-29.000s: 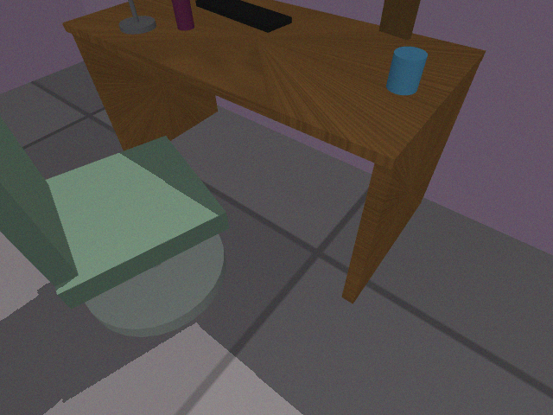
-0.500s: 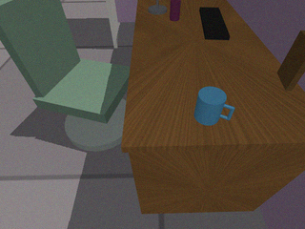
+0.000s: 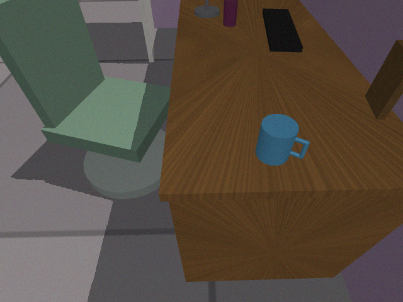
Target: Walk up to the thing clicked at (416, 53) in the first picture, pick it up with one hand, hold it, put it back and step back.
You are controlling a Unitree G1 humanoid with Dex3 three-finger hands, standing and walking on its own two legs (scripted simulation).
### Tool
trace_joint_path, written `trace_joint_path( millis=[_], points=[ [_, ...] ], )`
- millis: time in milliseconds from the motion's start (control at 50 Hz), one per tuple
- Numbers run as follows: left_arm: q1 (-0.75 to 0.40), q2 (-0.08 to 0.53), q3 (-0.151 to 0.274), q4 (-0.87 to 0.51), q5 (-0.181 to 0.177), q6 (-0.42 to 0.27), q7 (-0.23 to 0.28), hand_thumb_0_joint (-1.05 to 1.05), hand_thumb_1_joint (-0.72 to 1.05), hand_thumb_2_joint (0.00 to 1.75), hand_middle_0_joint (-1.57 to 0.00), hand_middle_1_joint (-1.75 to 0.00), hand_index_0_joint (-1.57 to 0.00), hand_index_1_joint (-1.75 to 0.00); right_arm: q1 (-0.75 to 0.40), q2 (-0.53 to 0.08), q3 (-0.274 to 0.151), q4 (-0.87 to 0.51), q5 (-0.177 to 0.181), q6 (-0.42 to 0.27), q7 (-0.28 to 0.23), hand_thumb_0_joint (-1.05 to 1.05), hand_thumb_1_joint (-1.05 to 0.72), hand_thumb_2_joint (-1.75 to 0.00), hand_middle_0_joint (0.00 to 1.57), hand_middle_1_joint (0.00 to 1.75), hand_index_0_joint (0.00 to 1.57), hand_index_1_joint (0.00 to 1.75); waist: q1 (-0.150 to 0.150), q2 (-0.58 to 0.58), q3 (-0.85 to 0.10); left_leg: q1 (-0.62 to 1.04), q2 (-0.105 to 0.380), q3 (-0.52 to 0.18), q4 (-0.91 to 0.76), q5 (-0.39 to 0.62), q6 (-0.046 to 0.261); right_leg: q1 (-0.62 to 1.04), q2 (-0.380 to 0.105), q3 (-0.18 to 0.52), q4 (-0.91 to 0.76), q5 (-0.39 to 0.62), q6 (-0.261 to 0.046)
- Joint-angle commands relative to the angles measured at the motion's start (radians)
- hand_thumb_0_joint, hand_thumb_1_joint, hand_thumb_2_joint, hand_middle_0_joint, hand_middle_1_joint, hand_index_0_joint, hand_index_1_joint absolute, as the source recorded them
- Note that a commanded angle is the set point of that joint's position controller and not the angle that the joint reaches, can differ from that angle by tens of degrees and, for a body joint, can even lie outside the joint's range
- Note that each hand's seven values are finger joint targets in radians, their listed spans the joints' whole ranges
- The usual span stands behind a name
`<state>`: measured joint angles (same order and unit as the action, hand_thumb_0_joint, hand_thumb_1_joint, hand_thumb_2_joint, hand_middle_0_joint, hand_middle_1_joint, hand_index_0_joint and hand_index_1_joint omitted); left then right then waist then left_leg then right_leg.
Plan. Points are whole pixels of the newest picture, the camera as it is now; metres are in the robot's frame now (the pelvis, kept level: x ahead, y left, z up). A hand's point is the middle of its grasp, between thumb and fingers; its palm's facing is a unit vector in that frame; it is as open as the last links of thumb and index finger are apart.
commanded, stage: stand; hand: right
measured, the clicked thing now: (282, 142) +0.51 -0.18 +0.01
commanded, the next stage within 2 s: step back in 0.78 s
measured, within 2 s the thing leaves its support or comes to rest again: neither
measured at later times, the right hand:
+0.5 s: hand out of the picture +0.07 -0.25 -0.16, palm faces -0.01 +0.94 -0.33, open 7.4 cm
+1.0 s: hand out of the picture +0.06 -0.27 -0.17, palm faces +0.00 +0.93 -0.38, open 7.4 cm
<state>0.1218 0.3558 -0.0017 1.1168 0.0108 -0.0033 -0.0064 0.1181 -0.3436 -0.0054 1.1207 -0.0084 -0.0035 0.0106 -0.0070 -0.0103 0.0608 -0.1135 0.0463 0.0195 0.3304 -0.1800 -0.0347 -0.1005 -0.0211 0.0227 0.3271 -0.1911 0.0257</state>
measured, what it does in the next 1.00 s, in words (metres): stands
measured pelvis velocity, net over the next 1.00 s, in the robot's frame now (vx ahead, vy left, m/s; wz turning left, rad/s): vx -0.03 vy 0.00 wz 0.00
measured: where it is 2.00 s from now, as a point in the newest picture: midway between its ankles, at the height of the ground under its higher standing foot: outside the picture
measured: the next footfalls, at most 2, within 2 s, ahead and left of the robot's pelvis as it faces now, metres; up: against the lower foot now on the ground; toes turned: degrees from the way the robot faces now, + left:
left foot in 1.16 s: -0.04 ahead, +0.14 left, +0.00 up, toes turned -1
right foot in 1.58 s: -0.13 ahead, -0.09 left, +0.00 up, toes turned -2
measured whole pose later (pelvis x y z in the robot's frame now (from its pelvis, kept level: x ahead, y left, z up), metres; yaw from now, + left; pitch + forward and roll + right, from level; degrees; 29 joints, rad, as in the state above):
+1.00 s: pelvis -0.03 +0.00 -0.02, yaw +0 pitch -2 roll -1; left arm 0.10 0.39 0.04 0.98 0.00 0.03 0.00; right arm 0.07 -0.39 -0.04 1.02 0.01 0.04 0.01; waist -0.01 0.00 0.15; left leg -0.30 0.05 0.01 0.59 -0.26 -0.01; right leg -0.27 -0.01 0.02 0.56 -0.25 0.02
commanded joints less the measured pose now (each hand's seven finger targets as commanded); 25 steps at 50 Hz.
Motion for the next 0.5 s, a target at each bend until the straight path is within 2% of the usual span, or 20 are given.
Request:
trace_joint_path(
  millis=[0,60,160,320,480],
  points=[
    [-0.028,0.217,0.042,-0.054,-0.001,-0.023,0.015,0.00,0.90,0.90,-0.20,-0.30,-0.20,-0.30,-0.027,-0.216,-0.039,-0.052,-0.001,-0.020,-0.017,0.00,-0.90,-0.90,0.20,0.30,0.20,0.30,0.004,0.009,-0.070,0.024,0.088,-0.074,-0.052,0.116,0.043,-0.013,-0.106,0.063,-0.053,0.138,-0.043],
    [-0.030,0.214,0.042,-0.058,0.001,-0.023,0.015,0.00,0.90,0.90,-0.20,-0.30,-0.20,-0.30,-0.031,-0.222,-0.042,-0.054,0.000,-0.021,-0.019,0.00,-0.90,-0.90,0.20,0.30,0.20,0.30,0.003,0.027,-0.100,0.049,0.093,-0.068,-0.038,0.150,0.045,-0.007,-0.108,0.065,-0.045,0.176,-0.046],
    [-0.027,0.210,0.038,-0.059,0.000,-0.023,0.015,0.00,0.90,0.90,-0.20,-0.30,-0.20,-0.30,-0.032,-0.221,-0.040,-0.055,0.000,-0.024,-0.020,0.00,-0.90,-0.90,0.20,0.30,0.20,0.30,0.007,0.026,-0.096,0.047,0.094,-0.069,-0.040,0.187,0.044,-0.008,-0.106,0.058,-0.037,0.200,-0.042],
    [-0.029,0.217,0.041,-0.055,-0.003,-0.022,0.016,0.00,0.90,0.90,-0.20,-0.30,-0.20,-0.30,-0.026,-0.216,-0.040,-0.052,-0.001,-0.020,-0.018,0.00,-0.90,-0.90,0.20,0.30,0.20,0.30,0.002,0.010,-0.065,0.034,0.087,-0.065,-0.051,0.129,0.042,-0.018,-0.104,0.064,-0.049,0.149,-0.043],
    [-0.032,0.217,0.043,-0.062,-0.001,-0.023,0.016,0.00,0.90,0.90,-0.20,-0.30,-0.20,-0.30,-0.030,-0.216,-0.041,-0.056,-0.001,-0.021,-0.017,0.00,-0.90,-0.90,0.20,0.30,0.20,0.30,0.003,0.013,-0.084,0.035,0.089,-0.064,-0.047,0.120,0.047,-0.002,-0.111,0.070,-0.054,0.159,-0.046]
  ],
)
